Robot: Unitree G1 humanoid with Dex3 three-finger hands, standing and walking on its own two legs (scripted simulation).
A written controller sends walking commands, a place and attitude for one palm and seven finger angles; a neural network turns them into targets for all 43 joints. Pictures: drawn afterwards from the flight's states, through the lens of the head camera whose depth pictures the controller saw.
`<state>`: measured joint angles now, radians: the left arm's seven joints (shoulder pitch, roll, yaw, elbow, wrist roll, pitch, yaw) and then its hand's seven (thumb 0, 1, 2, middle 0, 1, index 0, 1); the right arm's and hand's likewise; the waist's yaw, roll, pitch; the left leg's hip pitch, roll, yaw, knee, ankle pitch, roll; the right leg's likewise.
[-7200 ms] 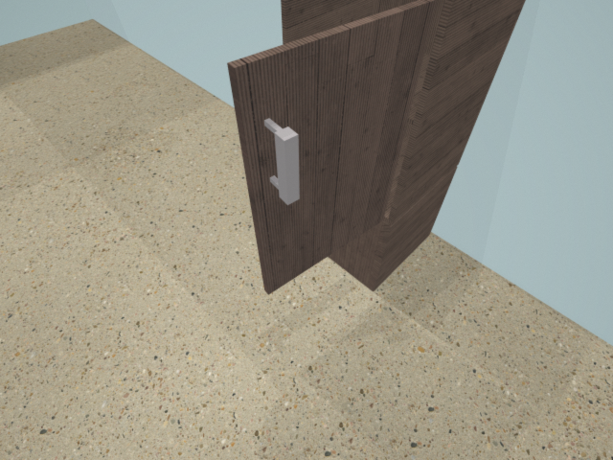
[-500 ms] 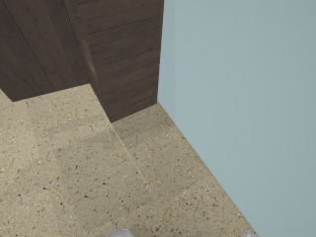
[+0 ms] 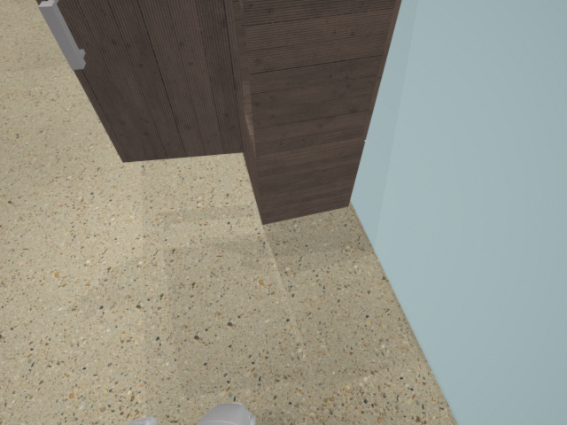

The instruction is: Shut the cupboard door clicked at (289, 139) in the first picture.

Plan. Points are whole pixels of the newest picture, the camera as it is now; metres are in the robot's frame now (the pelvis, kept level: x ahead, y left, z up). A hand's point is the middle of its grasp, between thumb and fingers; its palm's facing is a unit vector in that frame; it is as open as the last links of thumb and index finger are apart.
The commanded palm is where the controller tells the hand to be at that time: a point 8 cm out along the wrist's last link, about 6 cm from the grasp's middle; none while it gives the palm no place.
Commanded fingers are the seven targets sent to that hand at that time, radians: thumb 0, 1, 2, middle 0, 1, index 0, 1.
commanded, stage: turn to face it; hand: left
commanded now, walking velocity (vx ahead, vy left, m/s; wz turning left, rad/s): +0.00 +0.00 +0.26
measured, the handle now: (66, 32) +0.85 +0.52 +0.09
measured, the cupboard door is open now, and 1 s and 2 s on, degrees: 82 82 82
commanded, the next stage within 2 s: take the last steps up to it in 0.04 s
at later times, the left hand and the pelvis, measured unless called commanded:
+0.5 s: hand out of the picture +0.05 +0.22 -0.16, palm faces +0.20 -0.95 -0.23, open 7.4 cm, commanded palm none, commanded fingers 0.00 0.90 0.90 -0.20 -0.30 -0.20 -0.30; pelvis +0.04 +0.02 +0.00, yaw +9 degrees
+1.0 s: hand (86, 389) +0.18 +0.34 -0.16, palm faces +0.22 -0.96 -0.18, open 7.4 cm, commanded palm none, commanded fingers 0.00 0.90 0.90 -0.20 -0.30 -0.20 -0.30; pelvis +0.16 +0.14 +0.01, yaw +10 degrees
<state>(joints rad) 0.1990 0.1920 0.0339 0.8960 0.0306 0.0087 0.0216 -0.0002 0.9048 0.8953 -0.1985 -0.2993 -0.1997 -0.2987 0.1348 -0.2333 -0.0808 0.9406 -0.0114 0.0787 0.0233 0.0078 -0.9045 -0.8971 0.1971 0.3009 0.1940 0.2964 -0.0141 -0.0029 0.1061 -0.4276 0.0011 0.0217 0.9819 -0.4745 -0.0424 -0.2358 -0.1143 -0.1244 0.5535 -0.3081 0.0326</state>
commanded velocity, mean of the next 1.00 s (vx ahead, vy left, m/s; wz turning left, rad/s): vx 0.26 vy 0.09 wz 0.12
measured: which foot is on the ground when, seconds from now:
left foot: up 0.00-0.08, down 0.10-0.40, up 0.42-0.72, down 0.74-1.00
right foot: down 0.00-0.10, up 0.12-0.40, down 0.42-0.74, up 0.76-1.00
